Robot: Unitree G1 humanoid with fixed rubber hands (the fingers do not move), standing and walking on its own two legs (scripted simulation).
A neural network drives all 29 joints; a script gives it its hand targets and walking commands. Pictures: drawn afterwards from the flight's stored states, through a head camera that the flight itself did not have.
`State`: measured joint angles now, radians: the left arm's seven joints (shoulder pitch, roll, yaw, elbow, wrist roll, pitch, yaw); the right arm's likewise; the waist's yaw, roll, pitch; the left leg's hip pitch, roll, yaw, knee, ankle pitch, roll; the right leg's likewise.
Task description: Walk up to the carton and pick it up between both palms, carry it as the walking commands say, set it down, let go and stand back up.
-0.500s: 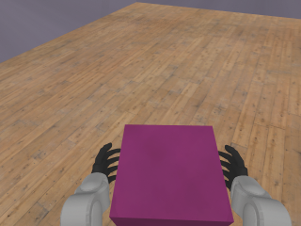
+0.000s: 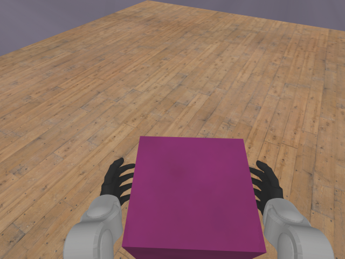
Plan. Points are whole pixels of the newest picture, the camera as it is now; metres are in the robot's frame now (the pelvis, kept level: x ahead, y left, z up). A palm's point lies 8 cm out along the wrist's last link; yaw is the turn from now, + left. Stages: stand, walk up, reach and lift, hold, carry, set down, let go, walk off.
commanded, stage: carry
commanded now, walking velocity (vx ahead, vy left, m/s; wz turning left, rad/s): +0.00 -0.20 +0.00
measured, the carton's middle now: (188, 207) +0.26 +0.00 +0.03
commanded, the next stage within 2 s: none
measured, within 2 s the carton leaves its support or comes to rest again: neither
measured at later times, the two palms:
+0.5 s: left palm (175, 234) +0.18 +0.03 +0.10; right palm out of the picture +0.18 -0.27 +0.11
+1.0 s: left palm out of the picture +0.13 -0.13 +0.08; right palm out of the picture +0.14 -0.43 +0.09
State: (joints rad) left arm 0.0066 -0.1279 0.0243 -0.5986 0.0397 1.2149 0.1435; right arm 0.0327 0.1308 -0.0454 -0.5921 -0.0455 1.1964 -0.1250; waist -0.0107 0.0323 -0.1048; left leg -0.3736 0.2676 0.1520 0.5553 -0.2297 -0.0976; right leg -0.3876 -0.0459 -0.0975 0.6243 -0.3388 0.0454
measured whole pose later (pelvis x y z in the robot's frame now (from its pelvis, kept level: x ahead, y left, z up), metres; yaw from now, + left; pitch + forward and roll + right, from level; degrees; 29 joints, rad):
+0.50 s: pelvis -0.05 -0.13 +0.01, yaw +1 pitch +3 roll -3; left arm 0.05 -0.13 0.01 -0.58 0.05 1.21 0.14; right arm 0.08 0.14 -0.05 -0.57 -0.04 1.18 -0.12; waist 0.01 -0.01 -0.11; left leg -0.31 0.15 0.18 0.49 -0.23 -0.01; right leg -0.53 -0.04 -0.04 0.96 -0.36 0.05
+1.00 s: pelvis -0.10 -0.29 -0.01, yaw +2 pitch +4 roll -1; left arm 0.06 -0.13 0.02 -0.60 0.05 1.18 0.13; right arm 0.06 0.13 -0.03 -0.57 -0.04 1.17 -0.13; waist 0.00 -0.03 -0.11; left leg -0.37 0.07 0.20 0.62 -0.34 0.02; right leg -0.45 0.01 -0.17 0.65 -0.31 -0.04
